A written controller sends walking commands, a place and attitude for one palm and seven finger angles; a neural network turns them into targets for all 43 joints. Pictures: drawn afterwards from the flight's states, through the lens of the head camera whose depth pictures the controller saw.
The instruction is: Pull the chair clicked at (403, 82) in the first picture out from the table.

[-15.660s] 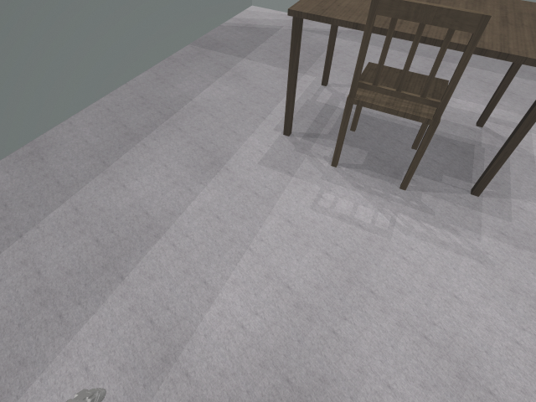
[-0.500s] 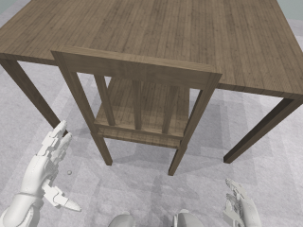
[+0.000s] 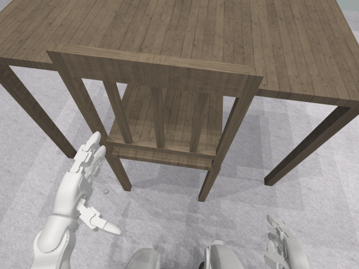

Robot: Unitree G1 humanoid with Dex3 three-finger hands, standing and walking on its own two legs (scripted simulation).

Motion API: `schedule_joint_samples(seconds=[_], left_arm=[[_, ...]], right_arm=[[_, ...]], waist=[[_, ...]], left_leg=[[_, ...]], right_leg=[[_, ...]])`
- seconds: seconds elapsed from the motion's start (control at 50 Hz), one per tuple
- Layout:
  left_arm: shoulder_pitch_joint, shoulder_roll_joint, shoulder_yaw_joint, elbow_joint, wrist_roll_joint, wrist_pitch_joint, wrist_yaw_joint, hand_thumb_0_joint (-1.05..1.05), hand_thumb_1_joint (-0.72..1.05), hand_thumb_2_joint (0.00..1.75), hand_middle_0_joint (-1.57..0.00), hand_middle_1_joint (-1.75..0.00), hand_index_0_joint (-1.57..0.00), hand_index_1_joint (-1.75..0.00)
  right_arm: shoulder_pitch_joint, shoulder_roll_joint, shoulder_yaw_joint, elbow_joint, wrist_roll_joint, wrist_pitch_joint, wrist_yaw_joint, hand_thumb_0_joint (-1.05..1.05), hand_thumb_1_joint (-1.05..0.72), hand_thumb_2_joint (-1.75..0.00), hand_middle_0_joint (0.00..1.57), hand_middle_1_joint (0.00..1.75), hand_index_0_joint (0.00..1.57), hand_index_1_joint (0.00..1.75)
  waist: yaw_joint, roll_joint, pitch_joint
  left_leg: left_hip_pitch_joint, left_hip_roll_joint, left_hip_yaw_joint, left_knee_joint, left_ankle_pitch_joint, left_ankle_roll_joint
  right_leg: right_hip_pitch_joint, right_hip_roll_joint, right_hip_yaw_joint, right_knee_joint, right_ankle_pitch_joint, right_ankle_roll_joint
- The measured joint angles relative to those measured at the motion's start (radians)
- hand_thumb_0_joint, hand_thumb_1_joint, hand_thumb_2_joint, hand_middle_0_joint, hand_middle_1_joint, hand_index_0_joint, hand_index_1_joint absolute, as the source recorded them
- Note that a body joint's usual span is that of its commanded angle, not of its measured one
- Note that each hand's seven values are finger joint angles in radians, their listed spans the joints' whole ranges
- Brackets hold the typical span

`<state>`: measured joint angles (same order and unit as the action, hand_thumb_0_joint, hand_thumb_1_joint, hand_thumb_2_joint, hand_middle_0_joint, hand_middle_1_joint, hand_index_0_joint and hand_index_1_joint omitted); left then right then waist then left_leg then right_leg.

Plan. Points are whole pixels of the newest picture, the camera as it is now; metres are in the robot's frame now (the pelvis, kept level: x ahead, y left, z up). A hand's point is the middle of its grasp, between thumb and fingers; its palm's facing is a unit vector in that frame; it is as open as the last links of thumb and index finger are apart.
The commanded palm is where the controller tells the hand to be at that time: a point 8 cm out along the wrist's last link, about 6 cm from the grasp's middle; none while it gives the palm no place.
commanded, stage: aim the fingers beside a spindle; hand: left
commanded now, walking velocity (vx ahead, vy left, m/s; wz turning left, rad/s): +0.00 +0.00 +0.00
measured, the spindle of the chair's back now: (158, 121) +0.48 +0.07 -0.02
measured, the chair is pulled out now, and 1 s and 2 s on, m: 0.00 0.00 0.00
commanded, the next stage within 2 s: push the fingers through the gap in 1.46 s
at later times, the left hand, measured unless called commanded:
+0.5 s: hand (137, 176) +0.31 +0.11 +0.01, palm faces -0.16 -0.99 -0.02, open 16.9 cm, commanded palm +0.30 +0.16 +0.01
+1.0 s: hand (156, 169) +0.34 +0.07 -0.01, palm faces -0.16 -0.99 -0.04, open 16.9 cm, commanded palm +0.32 +0.13 +0.00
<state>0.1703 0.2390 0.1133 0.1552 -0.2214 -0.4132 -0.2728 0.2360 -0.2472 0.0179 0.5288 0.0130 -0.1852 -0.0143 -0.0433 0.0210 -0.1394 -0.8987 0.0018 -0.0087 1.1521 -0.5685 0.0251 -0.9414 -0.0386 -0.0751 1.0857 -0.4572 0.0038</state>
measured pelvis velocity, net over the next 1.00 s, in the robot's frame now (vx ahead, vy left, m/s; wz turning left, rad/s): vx -0.01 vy -0.01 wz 0.00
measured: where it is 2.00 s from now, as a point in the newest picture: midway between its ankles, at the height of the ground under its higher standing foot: outside the picture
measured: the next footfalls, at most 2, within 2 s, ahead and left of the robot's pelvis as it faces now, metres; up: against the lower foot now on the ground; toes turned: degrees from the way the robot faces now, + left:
none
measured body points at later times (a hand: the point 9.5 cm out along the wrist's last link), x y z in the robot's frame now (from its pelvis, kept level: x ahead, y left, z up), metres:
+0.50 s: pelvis +0.00 -0.01 -0.01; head +0.10 +0.00 +0.42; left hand +0.31 +0.16 +0.01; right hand +0.16 -0.25 -0.11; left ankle -0.01 +0.10 -0.65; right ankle +0.03 -0.13 -0.65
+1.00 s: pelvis -0.01 -0.01 -0.03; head +0.10 -0.02 +0.41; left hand +0.34 +0.12 +0.00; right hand +0.13 -0.26 -0.14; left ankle -0.01 +0.10 -0.65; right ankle +0.03 -0.13 -0.65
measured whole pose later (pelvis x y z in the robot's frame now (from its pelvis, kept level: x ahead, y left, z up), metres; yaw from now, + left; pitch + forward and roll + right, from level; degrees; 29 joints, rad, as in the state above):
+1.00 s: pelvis -0.01 -0.01 -0.03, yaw +0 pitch +22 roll +0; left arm -0.19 0.12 -0.03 0.43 -0.08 -0.46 -0.04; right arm 0.20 -0.24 0.00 0.54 0.00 -0.03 0.02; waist -0.06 0.02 -0.15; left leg -1.06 0.00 0.01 1.27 -0.59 0.01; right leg -1.13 -0.04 -0.06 1.23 -0.49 -0.02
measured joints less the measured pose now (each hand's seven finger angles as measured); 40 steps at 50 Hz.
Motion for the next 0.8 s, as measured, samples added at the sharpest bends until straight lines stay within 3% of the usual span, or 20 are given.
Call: schedule_joint_samples(seconds=[0.8], left_arm=[[-0.285, -0.112, -0.155, 0.208, 0.127, -0.038, 0.199, -0.01, -0.5, 0.3, -0.07, -0.08, -0.06, -0.08]], right_arm=[[-0.025, 0.009, -0.019, 0.007, -0.013, 0.126, 0.037, 0.01, -0.9, -0.9, 0.2, 0.3, 0.2, 0.3]], waist=[[-0.008, 0.003, -0.012]], left_leg=[[-0.126, -0.005, 0.013, 0.09, -0.023, -0.012]], right_leg=[[-0.147, -0.007, 0.016, 0.121, -0.035, -0.015]])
